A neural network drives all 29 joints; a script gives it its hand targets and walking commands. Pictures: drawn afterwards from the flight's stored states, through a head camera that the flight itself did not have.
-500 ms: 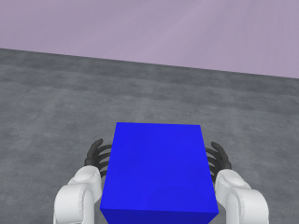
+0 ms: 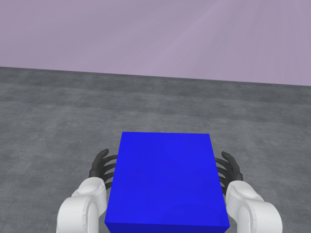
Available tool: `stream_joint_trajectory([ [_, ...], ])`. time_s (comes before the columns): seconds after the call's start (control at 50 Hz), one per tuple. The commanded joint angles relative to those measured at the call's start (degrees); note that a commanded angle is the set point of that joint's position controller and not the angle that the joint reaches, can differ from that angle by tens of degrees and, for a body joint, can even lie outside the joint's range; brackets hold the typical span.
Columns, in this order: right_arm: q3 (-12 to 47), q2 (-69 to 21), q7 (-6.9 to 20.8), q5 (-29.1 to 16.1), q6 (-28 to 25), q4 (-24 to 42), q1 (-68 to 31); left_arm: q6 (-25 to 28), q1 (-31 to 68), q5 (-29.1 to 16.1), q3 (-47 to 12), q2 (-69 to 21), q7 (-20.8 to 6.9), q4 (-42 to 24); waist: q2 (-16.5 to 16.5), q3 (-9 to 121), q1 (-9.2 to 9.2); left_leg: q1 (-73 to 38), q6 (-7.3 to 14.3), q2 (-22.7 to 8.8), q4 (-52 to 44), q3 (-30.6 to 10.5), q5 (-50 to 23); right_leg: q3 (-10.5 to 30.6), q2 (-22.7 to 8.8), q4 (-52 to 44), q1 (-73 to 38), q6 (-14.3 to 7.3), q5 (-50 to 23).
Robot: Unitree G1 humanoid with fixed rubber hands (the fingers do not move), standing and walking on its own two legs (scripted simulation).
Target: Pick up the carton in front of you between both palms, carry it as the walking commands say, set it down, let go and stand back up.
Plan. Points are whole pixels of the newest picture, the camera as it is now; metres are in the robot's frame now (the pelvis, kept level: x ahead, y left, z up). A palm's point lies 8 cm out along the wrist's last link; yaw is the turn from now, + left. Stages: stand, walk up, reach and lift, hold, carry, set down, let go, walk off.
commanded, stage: carry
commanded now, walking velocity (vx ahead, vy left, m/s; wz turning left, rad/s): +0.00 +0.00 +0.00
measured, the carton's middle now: (163, 195) +0.24 +0.00 +0.02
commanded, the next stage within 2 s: none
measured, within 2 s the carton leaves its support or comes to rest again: neither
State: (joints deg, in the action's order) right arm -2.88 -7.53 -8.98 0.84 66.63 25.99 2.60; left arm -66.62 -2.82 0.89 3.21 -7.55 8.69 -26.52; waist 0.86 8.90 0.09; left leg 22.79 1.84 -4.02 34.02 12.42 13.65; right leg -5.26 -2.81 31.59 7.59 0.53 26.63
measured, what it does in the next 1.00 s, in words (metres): stands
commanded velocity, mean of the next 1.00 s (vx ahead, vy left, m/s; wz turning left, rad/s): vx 0.00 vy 0.00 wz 0.00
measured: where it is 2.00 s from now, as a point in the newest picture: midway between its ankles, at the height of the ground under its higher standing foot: outside the picture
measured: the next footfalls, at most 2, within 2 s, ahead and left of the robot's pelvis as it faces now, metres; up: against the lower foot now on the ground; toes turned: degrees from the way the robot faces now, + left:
right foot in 1.66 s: +0.22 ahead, -0.14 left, +0.00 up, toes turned -13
left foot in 2.00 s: +0.42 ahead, +0.09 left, +0.00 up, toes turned -11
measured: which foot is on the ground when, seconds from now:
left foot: down 0.00-1.00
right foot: down 0.00-1.00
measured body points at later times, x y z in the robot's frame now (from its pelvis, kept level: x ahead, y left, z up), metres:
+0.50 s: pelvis -0.04 -0.01 +0.00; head -0.08 -0.01 +0.45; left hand +0.21 +0.14 +0.07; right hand +0.21 -0.16 +0.07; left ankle +0.04 +0.10 -0.73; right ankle -0.11 -0.11 -0.73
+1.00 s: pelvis -0.05 -0.01 +0.00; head -0.06 +0.00 +0.45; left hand +0.25 +0.14 +0.02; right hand +0.25 -0.16 +0.02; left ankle +0.04 +0.10 -0.73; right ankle -0.11 -0.11 -0.73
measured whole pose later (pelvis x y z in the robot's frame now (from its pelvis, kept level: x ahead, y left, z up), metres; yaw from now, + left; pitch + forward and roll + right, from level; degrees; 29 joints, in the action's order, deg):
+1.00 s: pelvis -0.05 -0.01 +0.00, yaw +0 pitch +1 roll +0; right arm -9.7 -7.9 -1.6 12.2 42.1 -9.9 -11.3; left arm -42.3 11.1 12.7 9.4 -7.9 1.4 9.2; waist 0.5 3.4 -0.1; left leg 23.3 1.7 -5.6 29.4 11.8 7.0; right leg -5.6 -0.7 31.6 10.4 -1.0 22.5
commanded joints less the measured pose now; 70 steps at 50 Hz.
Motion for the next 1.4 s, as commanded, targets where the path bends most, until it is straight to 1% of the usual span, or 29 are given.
stream_joint_trajectory([
  [0.0,30.77,-39.36,1.13,-9.84,-2.02,8.38,-21.86,1.86,21.78,-10.35,-30.89,-37.84,-1.67,-8.3,0.43,9.33,0.01,-13.79,0.64,-5.73,-0.88,-6.65,-25.65,3.39,-6.1,-3.65,4.72,-1.03,-32.78],
  [0.08,30.61,-38.45,1.04,-9.51,-1.82,8.26,-21.09,1.68,20.98,-9.95,-30.67,-36.96,-1.55,-8.08,0.22,8.41,0.0,-13.73,0.42,-5.82,-1.84,-6.8,-23.43,3.58,-5.84,-4.45,5.27,-1.34,-29.56],
  [0.26,30.33,-37.47,1.29,-9.17,-0.95,7.08,-22.11,0.84,21.8,-9.22,-30.22,-36.15,-1.57,-6.68,-0.14,4.8,-0.1,-12.69,-0.2,-5.85,-5.04,-7.42,-15.36,4.41,-5.46,-7.57,8.07,-2.03,-19.69],
  [0.32,30.61,-37.14,2.12,-8.82,-0.94,5.38,-23.12,0.82,22.81,-8.75,-30.52,-35.88,-2.27,-4.96,-0.15,4.02,-0.14,-12.51,-0.39,-5.83,-5.89,-7.6,-13.1,4.74,-5.43,-8.36,8.81,-2.22,-17.37],
  [0.38,30.78,-36.51,3.55,-8.47,-1.44,2.87,-24.53,1.23,24.34,-8.23,-30.8,-35.53,-3.54,-2.41,-0.23,3.49,-0.14,-12.42,-0.51,-5.85,-6.72,-7.81,-10.96,5.04,-5.36,-8.96,9.49,-2.44,-15.34],
  [0.44,29.62,-34.29,5.13,-7.68,-2.6,-0.46,-25.88,2.3,25.66,-7.16,-29.58,-33.87,-4.95,1.08,-0.38,3.49,-0.08,-12.47,-0.62,-5.98,-7.38,-7.96,-9.55,5.11,-5.18,-9.2,10.0,-2.69,-13.57],
  [0.58,29.31,-36.69,9.0,-6.77,-7.48,-6.72,-30.79,7.19,30.66,-6.78,-29.66,-36.18,-8.99,6.97,-0.8,5.17,-0.03,-13.45,-0.68,-6.28,-7.91,-7.97,-9.28,5.22,-4.86,-8.94,10.02,-2.94,-12.22],
  [0.7,26.6,-36.94,11.37,-4.01,-12.85,-13.55,-32.48,12.51,32.45,-4.11,-27.39,-36.24,-11.39,13.51,-0.93,7.21,-0.07,-14.1,-0.45,-6.59,-7.43,-7.79,-12.54,4.94,-4.63,-7.77,9.01,-2.78,-14.37],
  [0.84,23.35,-39.69,14.97,-1.47,-20.81,-23.65,-36.62,20.56,36.47,-0.76,-24.15,-38.81,-14.78,23.91,-1.12,8.44,-0.1,-14.13,-0.32,-6.63,-6.92,-7.7,-14.58,4.98,-4.48,-7.06,8.1,-2.87,-16.08],
  [0.86,21.98,-37.58,14.74,-0.61,-22.09,-24.28,-35.88,21.9,35.61,0.06,-22.76,-36.6,-14.53,24.63,-1.18,8.63,-0.07,-14.05,-0.28,-6.58,-6.77,-7.43,-14.96,4.95,-4.49,-6.9,7.82,-2.87,-16.48],
  [0.92,20.64,-38.57,16.11,0.48,-26.35,-29.22,-39.16,26.19,38.73,1.05,-21.61,-37.85,-15.82,29.4,-1.16,9.48,-0.08,-14.33,-0.14,-6.62,-6.47,-7.64,-15.75,4.87,-4.46,-6.51,7.29,-2.84,-17.14],
  [1.0,22.23,-42.19,17.8,-0.01,-30.72,-32.07,-42.89,30.56,42.51,0.42,-23.16,-41.64,-17.46,32.14,-1.26,10.39,-0.13,-14.58,0.03,-6.6,-6.25,-7.7,-16.34,4.95,-4.42,-6.04,6.67,-2.85,-17.7],
  [1.04,23.88,-44.56,18.44,-0.69,-31.45,-31.87,-43.97,31.25,43.61,-0.31,-24.72,-44.02,-18.13,31.92,-1.26,11.11,-0.14,-14.75,0.16,-6.61,-6.02,-7.68,-17.31,4.96,-4.43,-5.64,6.19,-2.83,-18.55],
  [1.08,25.69,-46.92,18.88,-1.51,-31.05,-30.67,-44.12,30.83,43.85,-1.17,-26.47,-46.24,-18.63,30.69,-1.26,11.93,-0.14,-14.96,0.3,-6.65,-5.65,-7.63,-18.76,4.93,-4.48,-5.06,5.69,-2.77,-19.76],
  [1.1,26.59,-48.13,19.0,-1.99,-30.52,-29.78,-43.86,30.27,43.61,-1.58,-27.27,-47.01,-18.76,29.89,-1.19,12.4,-0.01,-15.08,-0.08,-6.93,-7.04,-7.33,-14.55,4.88,-4.94,-6.63,5.17,-2.66,-15.95],
  [1.12,27.58,-49.24,19.01,-2.61,-29.83,-28.4,-44.12,29.58,43.58,-1.98,-28.22,-47.63,-18.78,28.8,-0.93,11.65,0.12,-15.17,-0.49,-6.69,-8.72,-6.98,-5.81,5.11,-5.39,-8.86,5.37,-2.92,-8.43],
  [1.14,28.16,-49.71,18.95,-3.08,-28.97,-27.24,-44.23,28.79,43.53,-2.42,-28.79,-48.15,-18.76,27.89,0.06,10.66,0.34,-13.72,-0.72,-5.74,-9.2,-6.52,4.64,6.45,-5.62,-11.73,5.31,-3.97,1.26],
  [1.16,28.08,-49.55,18.89,-3.18,-28.15,-26.72,-44.05,28.07,43.71,-2.52,-28.64,-48.09,-18.71,27.32,2.02,8.22,0.63,-9.91,-1.6,-4.55,-8.23,-5.34,10.6,9.73,-7.11,-15.97,4.57,-5.49,9.11],
  [1.18,27.67,-49.05,18.85,-3.05,-27.6,-26.37,-44.27,27.49,43.67,-2.39,-28.04,-47.72,-18.65,27.29,4.43,4.82,0.83,-5.98,-2.41,-2.58,-4.99,-2.59,9.84,13.5,-9.56,-20.22,3.73,-6.85,12.96],
  [1.2,27.06,-48.35,18.81,-2.77,-27.25,-26.56,-44.28,27.14,43.61,-2.16,-27.34,-47.3,-18.61,27.51,5.95,1.61,0.94,-2.58,-2.7,-0.78,-1.66,-0.5,6.27,15.58,-11.63,-22.39,2.54,-7.76,11.33],
  [1.22,26.47,-47.8,18.81,-2.41,-27.07,-27.08,-44.06,26.98,43.26,-1.77,-26.7,-46.94,-18.55,28.11,6.47,0.41,0.97,-0.35,-2.53,-0.69,-0.42,-0.72,4.77,15.66,-12.74,-21.85,0.47,-8.49,6.31],
  [1.24,26.09,-47.49,18.83,-2.17,-26.98,-27.52,-43.79,26.92,42.77,-1.38,-26.36,-46.75,-18.46,28.56,6.7,0.49,0.89,0.56,-2.36,-0.48,-1.29,-0.67,5.16,14.41,-12.72,-20.19,-2.02,-8.67,-0.77],
  [1.26,25.78,-47.35,18.86,-2.02,-26.94,-28.16,-43.26,26.9,42.6,-1.06,-26.08,-46.62,-18.37,28.83,6.53,1.22,0.58,-0.17,-2.05,0.05,-3.68,-0.03,4.93,12.04,-11.97,-17.18,-4.42,-8.34,-8.99],
  [1.28,25.45,-47.38,18.9,-1.98,-26.92,-28.96,-42.59,26.79,42.29,-0.82,-25.87,-46.63,-18.33,29.15,5.65,2.57,0.3,-3.7,-1.68,1.0,-6.12,0.94,3.52,9.43,-10.45,-13.88,-4.74,-7.38,-14.37],
  [1.3,25.2,-47.75,18.94,-2.06,-26.91,-29.6,-42.25,26.66,41.9,-0.61,-25.78,-46.73,-18.35,29.48,4.01,4.8,0.01,-11.03,-1.02,1.0,-8.09,0.62,2.16,5.34,-8.42,-9.76,-1.93,-5.62,-18.89],
  [1.32,24.82,-48.21,18.97,-2.05,-26.84,-30.29,-41.84,26.52,41.64,-0.43,-25.77,-46.94,-18.44,29.8,0.51,7.74,-0.47,-20.51,0.55,-1.63,-10.0,-3.74,2.15,0.96,-6.06,-3.12,3.82,-3.23,-22.36],
  [1.34,24.11,-48.3,18.98,-1.51,-26.65,-31.58,-39.9,26.31,42.26,-0.33,-25.65,-47.33,-18.65,29.57,-8.95,10.33,-1.25,-28.75,4.8,-9.99,-15.11,-17.79,0.6,-3.13,-2.51,8.74,12.62,-0.52,-18.66],
  [1.36,23.63,-48.34,19.04,-0.98,-26.61,-31.82,-38.51,26.21,42.54,-0.43,-25.88,-47.5,-18.86,28.65,-16.09,10.99,-1.81,-37.07,10.12,-17.24,-19.23,-30.76,-3.4,-3.48,1.18,17.3,25.37,0.04,-3.64],
  [1.38,23.82,-48.31,19.02,-0.92,-26.65,-31.41,-38.24,26.26,42.47,-1.08,-26.33,-47.3,-19.06,28.49,-14.76,9.92,-1.97,-37.77,13.09,-21.31,-21.01,-34.72,-8.18,0.42,0.27,22.78,30.93,-0.66,6.53],
])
